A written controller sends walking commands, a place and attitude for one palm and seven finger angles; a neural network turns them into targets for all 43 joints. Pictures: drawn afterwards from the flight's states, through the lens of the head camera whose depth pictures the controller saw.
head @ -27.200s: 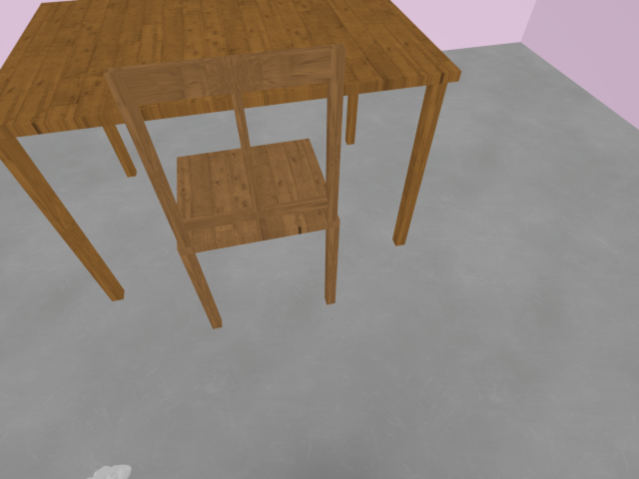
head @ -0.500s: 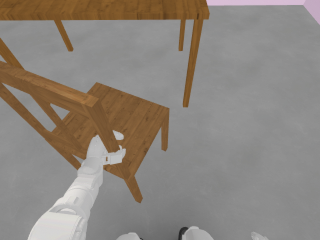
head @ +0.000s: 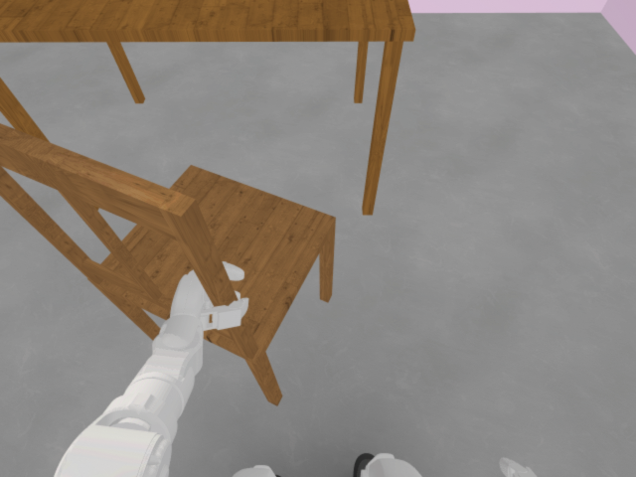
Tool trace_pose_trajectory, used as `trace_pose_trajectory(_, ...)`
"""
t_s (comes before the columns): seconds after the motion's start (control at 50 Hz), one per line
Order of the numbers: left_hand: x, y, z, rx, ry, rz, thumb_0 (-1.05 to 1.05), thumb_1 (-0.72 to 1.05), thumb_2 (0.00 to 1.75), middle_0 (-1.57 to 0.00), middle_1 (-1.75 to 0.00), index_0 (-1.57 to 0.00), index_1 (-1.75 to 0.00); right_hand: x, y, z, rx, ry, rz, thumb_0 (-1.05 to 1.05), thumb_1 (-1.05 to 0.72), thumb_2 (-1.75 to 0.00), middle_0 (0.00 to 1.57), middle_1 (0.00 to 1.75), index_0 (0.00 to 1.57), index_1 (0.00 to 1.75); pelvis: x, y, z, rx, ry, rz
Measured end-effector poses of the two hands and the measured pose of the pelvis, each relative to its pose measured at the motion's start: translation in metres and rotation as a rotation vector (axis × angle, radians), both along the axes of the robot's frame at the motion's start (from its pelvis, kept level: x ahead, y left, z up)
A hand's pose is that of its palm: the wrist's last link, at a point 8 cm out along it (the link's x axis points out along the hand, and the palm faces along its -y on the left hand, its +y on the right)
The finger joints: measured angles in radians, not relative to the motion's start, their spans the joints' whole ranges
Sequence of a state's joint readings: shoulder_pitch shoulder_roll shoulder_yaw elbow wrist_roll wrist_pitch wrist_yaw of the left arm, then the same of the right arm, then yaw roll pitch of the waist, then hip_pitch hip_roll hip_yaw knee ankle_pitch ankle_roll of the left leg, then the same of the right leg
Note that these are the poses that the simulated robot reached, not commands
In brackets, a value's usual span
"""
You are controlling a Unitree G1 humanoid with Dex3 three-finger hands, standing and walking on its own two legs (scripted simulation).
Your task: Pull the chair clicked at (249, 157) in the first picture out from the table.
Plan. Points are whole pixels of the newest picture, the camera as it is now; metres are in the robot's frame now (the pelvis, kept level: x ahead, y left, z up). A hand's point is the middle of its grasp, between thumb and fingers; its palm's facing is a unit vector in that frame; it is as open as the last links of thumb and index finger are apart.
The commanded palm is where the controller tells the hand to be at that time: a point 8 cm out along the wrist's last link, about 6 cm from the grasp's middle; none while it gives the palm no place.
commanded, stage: step backward, pulling the chair out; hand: left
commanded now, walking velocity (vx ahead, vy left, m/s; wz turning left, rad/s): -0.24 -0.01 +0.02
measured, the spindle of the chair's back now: (119, 251) +0.44 +0.34 -0.06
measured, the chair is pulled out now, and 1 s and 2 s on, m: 0.44 0.45 0.45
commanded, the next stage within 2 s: stop walking, hand still on the chair in 0.52 s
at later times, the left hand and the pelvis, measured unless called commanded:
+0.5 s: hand (231, 306) +0.35 +0.14 -0.06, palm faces +0.03 -0.98 -0.18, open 6.6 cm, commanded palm +0.36 +0.19 -0.05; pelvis +0.00 +0.00 +0.00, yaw +0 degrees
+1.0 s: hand (233, 312) +0.34 +0.14 -0.06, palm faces +0.04 -0.98 -0.17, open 6.6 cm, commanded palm +0.32 +0.19 -0.04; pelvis +0.03 +0.00 +0.01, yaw -1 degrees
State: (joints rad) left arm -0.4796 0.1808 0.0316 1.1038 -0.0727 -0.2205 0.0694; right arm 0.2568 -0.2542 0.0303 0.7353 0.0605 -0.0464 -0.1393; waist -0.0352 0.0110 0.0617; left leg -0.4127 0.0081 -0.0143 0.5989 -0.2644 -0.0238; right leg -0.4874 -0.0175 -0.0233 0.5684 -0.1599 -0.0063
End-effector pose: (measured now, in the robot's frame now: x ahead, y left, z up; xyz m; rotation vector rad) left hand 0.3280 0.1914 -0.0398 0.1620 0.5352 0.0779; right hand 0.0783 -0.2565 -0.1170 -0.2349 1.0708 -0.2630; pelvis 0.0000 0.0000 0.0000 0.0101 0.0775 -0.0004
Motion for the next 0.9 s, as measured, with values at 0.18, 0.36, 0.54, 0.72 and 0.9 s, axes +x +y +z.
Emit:
trace_pose_trajectory(0.18, 0.0, 0.0, 0.0, 0.004, 0.0, 0.001, 0.2, 0.5, 0.75, -0.33, -1.18, -0.5, -1.45, 0.0, 0.002, -0.002, 0.014, -0.003, -0.003, 0.0, -0.9, -0.9, 0.2, 0.3, 0.21, 0.3, 0.0, -0.002, 0.0, 0.001, 0.001, -0.004)
trace_pose_trajectory(0.36, 0.0, 0.0, 0.0, 0.007, 0.0, 0.001, 0.2, 0.5, 0.75, -0.33, -1.17, -0.5, -1.45, -0.001, -0.001, -0.002, 0.007, 0.002, -0.005, 0.0, -0.9, -0.9, 0.2, 0.3, 0.21, 0.3, 0.0, -0.003, 0.0, 0.001, 0.004, -0.003)
trace_pose_trajectory(0.54, 0.0, 0.0, 0.0, 0.009, -0.001, 0.0, 0.19, 0.5, 0.75, -0.33, -1.18, -0.5, -1.45, -0.002, -0.003, 0.0, 0.0, 0.002, -0.008, 0.0, -0.9, -0.9, 0.2, 0.3, 0.21, 0.3, 0.0, -0.003, 0.0, 0.002, 0.006, -0.004)
trace_pose_trajectory(0.72, -0.002, -0.001, 0.0, 0.012, -0.002, 0.004, 0.19, 0.49, 0.75, -0.34, -1.18, -0.5, -1.45, 0.002, -0.001, 0.003, 0.01, -0.009, -0.016, 0.0, -0.9, -0.9, 0.2, 0.3, 0.21, 0.3, 0.001, -0.005, 0.002, 0.001, -0.011, -0.007)
trace_pose_trajectory(0.9, -0.01, -0.004, 0.0, 0.002, 0.004, 0.01, 0.2, 0.5, 0.74, -0.31, -1.19, -0.5, -1.45, 0.024, 0.005, 0.015, 0.012, -0.035, -0.003, 0.0, -0.9, -0.9, 0.2, 0.3, 0.21, 0.3, 0.017, -0.004, 0.009, -0.006, -0.032, -0.01)
